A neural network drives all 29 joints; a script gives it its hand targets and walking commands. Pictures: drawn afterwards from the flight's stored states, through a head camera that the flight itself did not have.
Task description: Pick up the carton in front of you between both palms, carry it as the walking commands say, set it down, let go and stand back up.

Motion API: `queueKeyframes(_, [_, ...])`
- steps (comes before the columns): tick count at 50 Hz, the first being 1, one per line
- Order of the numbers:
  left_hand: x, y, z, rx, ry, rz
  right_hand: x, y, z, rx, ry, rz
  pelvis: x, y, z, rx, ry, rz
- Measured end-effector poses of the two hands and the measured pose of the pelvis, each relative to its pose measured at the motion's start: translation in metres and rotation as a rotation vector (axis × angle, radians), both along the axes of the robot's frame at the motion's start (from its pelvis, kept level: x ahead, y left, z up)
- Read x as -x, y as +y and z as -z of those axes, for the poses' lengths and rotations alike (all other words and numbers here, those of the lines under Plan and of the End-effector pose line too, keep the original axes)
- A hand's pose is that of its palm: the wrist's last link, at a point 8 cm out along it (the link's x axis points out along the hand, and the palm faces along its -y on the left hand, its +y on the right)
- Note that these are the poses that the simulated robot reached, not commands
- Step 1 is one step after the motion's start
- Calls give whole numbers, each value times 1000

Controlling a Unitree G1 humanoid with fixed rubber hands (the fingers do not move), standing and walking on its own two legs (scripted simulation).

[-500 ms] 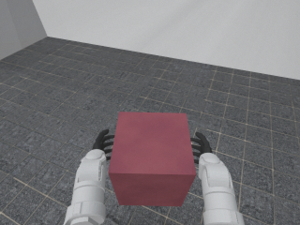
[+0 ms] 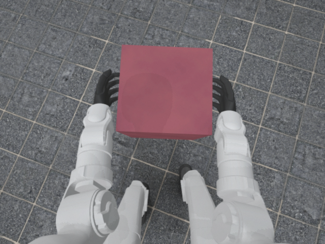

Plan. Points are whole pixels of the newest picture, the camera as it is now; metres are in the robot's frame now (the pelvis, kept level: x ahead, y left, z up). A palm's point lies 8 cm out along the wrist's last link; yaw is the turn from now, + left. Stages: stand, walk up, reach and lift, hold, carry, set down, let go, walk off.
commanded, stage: set down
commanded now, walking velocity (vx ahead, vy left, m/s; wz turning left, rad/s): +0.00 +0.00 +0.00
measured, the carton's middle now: (164, 101) +0.45 -0.02 -0.16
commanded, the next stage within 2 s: none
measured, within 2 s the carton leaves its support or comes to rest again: rests again in 1.70 s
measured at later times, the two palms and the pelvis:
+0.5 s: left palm (126, 102) +0.47 +0.11 -0.22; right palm (220, 103) +0.45 -0.19 -0.22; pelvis +0.02 +0.02 -0.11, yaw +2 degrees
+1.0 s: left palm (139, 99) +0.52 +0.08 -0.35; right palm (215, 106) +0.48 -0.21 -0.37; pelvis -0.04 +0.00 -0.23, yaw +5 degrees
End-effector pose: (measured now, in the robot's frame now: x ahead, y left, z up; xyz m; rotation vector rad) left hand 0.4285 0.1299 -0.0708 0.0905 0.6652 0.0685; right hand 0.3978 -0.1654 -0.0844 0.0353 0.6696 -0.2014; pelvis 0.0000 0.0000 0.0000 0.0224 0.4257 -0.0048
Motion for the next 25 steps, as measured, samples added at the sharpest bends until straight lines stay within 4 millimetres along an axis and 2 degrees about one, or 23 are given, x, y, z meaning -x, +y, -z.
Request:
queueKeyframes(3, [-10, -3, 26, 31, -2, -5, -6, -2, 25, -5, -4, 19, -2, 8, 17, -4, 90, 0])
queueKeyframes(6, [-19, -3, 41, 50, -6, -18, -15, -3, 42, -20, -8, 28, -8, 15, 34, -5, 162, -3])
queueKeyframes(16, [-40, -8, 74, 77, 11, -56, -45, -9, 69, -13, 13, 6, -25, 27, 71, 6, 310, -23])
queueKeyframes(20, [-42, -15, 104, 71, 41, -44, -50, -16, 92, 5, 45, 0, -24, 25, 84, 5, 359, -27])
queueKeyframes(25, [-45, -24, 149, 78, 50, -35, -52, -26, 133, 20, 55, 2, -16, 20, 108, -4, 414, -32])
